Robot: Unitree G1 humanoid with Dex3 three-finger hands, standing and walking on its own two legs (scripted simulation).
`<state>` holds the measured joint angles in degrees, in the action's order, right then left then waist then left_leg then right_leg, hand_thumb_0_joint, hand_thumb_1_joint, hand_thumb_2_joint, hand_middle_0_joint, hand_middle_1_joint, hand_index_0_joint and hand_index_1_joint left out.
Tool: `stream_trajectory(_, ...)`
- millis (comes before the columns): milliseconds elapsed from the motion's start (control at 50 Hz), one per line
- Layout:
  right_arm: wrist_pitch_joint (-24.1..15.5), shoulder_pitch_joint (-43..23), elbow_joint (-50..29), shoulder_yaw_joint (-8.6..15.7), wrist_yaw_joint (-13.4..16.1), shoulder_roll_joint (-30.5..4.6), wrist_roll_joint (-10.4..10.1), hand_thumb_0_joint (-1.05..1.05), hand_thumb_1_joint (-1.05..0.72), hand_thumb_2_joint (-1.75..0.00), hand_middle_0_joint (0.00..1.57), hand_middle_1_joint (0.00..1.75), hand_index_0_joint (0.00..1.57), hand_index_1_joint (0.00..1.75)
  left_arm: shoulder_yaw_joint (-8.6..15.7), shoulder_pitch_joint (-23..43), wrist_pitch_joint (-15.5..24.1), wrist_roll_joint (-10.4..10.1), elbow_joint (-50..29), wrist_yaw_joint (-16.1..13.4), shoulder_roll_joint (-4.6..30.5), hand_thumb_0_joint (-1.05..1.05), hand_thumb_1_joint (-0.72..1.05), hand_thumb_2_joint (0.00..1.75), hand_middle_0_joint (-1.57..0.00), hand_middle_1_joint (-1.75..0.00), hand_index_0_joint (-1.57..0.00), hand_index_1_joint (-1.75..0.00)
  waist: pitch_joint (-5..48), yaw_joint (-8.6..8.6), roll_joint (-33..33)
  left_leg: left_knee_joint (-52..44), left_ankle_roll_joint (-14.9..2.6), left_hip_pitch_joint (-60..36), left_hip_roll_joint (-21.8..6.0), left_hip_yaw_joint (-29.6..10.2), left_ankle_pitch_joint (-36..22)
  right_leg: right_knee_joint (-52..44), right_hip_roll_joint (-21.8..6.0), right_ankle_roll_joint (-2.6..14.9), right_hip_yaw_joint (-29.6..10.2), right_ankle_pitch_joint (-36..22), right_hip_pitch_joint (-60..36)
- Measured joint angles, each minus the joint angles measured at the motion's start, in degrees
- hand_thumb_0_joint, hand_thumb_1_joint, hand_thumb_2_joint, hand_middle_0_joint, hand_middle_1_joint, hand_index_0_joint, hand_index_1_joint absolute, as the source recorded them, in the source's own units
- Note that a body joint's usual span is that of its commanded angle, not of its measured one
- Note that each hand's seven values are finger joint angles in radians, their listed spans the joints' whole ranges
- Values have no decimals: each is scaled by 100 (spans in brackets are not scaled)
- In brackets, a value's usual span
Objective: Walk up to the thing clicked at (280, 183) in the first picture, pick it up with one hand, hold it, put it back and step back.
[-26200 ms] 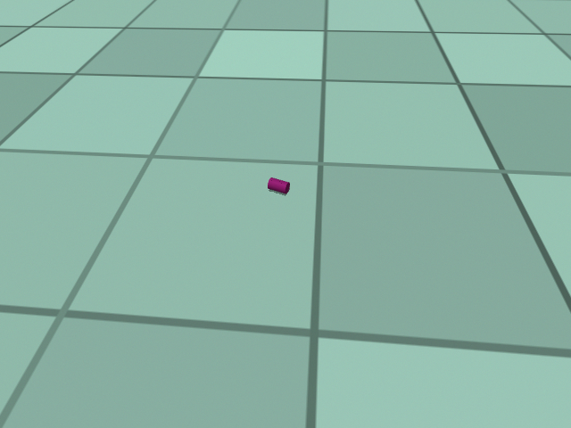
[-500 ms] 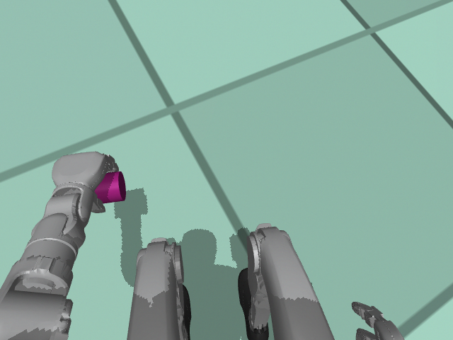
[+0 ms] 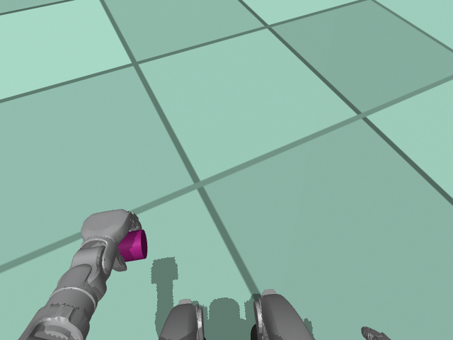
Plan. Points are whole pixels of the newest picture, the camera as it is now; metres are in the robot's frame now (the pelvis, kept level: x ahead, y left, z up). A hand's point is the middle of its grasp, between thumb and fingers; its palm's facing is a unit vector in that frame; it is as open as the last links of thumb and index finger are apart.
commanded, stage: lift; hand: left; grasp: from above
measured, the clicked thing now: (120, 247) +0.34 +0.22 -0.13
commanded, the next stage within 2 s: hold in 0.48 s
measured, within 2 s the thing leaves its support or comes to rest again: neither
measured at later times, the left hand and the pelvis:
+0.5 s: hand (99, 224) +0.35 +0.22 -0.01, palm faces -0.47 -0.09 -0.88, open 8.8 cm; pelvis +0.04 +0.00 +0.08, yaw +0 degrees
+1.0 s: hand (86, 210) +0.35 +0.23 +0.04, palm faces -0.46 -0.06 -0.88, open 8.8 cm; pelvis +0.05 +0.01 +0.11, yaw +0 degrees
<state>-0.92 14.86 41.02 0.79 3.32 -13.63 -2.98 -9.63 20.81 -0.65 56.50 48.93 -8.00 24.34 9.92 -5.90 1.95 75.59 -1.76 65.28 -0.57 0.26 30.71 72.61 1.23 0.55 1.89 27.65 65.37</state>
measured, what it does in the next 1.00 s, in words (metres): rises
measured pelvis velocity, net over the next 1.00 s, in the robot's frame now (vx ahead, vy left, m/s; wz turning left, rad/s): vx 0.05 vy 0.01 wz -0.01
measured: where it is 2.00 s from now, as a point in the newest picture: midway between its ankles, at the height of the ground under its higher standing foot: outside the picture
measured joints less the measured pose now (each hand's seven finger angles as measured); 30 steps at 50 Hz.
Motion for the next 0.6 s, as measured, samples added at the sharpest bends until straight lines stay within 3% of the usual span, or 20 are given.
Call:
stream_trajectory(100, -28, 44, 139, 42, 19, -36, 44, 1, -89, -90, 21, 30, 20, 30, -62, -194, 17, 108, -69, -206, -121, -1, 18, 23, -96, -8, -95, -11, -107, 57, -16, -558, 1, -660, -1, 28, -119, -551, 12, -8, -41, -121, -651)
stream_trajectory(240, 10, 61, 191, 84, -17, -60, 76, 1, -89, -90, 21, 30, 20, 30, -112, -193, -130, 99, -40, -313, -200, -1, 17, 25, -94, -10, -94, -14, -259, 95, -46, -1354, 8, -1541, 4, 68, -336, -1330, 21, -18, -98, -338, -1516)
stream_trajectory(440, 73, 102, 88, 132, -81, -67, 48, 1, -89, -89, 21, 30, 20, 30, -122, -214, -192, -28, 62, -111, -227, -1, 18, 25, -94, -10, -93, -14, -407, 140, -58, -2350, 7, -2546, 27, 103, -654, -2307, 12, -32, -153, -647, -2510)
stream_trajectory(600, 131, 83, 37, 154, -74, -81, 37, 1, -89, -89, 21, 30, 20, 30, -178, -511, -36, 76, -204, -69, -256, -1, 19, 24, -93, -10, -93, -14, -510, 221, -50, -2870, -6, -3074, 64, 121, -821, -2803, -17, -48, -181, -798, -3031)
